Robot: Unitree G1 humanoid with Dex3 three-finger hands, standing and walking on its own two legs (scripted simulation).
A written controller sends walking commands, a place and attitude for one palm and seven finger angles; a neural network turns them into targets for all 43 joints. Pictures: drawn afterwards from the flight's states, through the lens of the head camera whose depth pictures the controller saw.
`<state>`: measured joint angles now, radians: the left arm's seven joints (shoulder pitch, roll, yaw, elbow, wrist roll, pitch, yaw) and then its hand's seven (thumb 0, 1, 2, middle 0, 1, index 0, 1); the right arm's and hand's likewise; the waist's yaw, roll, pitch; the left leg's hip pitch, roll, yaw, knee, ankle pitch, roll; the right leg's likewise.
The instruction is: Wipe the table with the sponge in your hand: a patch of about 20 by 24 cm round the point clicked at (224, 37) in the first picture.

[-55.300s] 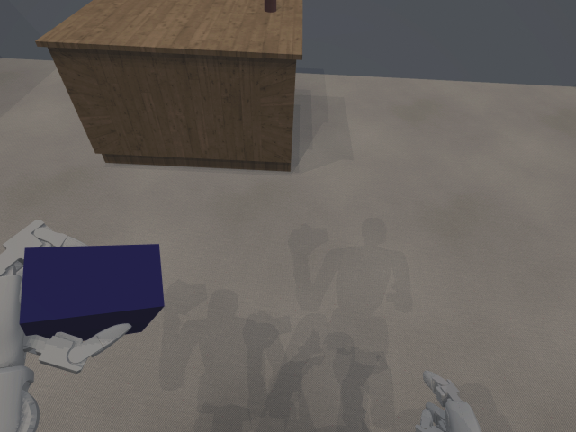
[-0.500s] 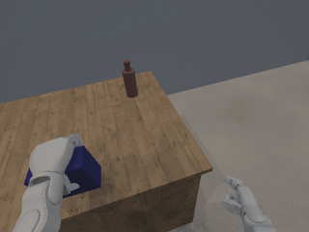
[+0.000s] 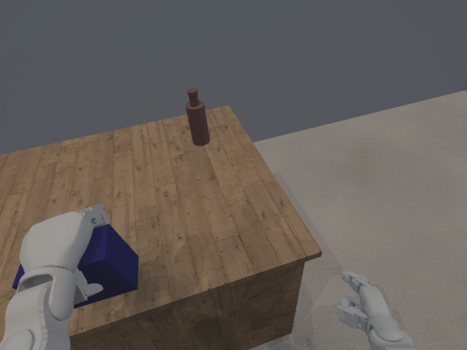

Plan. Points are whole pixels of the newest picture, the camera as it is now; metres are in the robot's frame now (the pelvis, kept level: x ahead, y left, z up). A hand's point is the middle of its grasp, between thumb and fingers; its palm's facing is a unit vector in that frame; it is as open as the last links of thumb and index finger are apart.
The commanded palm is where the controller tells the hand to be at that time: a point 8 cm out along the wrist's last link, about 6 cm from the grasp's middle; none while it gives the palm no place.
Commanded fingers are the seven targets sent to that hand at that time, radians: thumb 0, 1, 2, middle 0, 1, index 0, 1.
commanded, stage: bring the sponge back beside the body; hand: left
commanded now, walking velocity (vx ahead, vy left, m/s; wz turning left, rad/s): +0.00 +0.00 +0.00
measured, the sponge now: (89, 274) +0.19 +0.28 +0.06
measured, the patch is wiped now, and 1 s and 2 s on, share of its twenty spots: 1.00 1.00 1.00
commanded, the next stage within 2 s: step back with the hand held close in 0.44 s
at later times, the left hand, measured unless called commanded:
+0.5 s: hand (75, 261) +0.18 +0.28 +0.11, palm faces +0.10 -0.15 -0.98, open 10.0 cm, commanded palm +0.15 +0.28 +0.18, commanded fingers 0.00 0.10 1.30 -1.20 -1.60 -1.20 -1.60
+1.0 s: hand (62, 256) +0.17 +0.27 +0.15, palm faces +0.34 -0.84 -0.42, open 10.0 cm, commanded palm +0.12 +0.31 +0.17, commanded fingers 0.00 0.10 1.30 -1.20 -1.60 -1.20 -1.60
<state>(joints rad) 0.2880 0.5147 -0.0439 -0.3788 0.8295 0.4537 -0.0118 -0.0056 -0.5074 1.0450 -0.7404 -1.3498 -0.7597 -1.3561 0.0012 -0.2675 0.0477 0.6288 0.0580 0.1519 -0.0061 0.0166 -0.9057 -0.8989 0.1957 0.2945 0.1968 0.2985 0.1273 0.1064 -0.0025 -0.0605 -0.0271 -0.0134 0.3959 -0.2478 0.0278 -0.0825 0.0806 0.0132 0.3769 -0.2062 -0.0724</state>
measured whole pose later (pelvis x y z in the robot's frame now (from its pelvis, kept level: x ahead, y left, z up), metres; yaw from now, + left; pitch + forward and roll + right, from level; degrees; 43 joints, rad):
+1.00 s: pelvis -0.03 +0.03 -0.02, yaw +1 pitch +1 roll -1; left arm 0.54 0.44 0.35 -0.56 -0.09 -0.09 0.12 -0.01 -0.52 1.05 -0.74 -1.36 -0.76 -1.36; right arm 0.26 -0.25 -0.01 0.57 0.04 0.08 -0.07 0.02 -0.91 -0.90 0.20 0.29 0.20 0.30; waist -0.02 0.00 -0.05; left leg -0.35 -0.06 -0.02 0.62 -0.29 0.06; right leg -0.35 0.05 -0.01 0.57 -0.25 -0.03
